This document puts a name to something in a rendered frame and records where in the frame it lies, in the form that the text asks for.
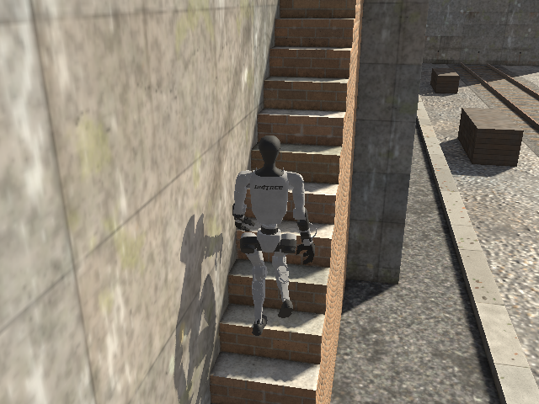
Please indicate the stairs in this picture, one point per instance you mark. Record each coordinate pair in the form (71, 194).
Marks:
(310, 102)

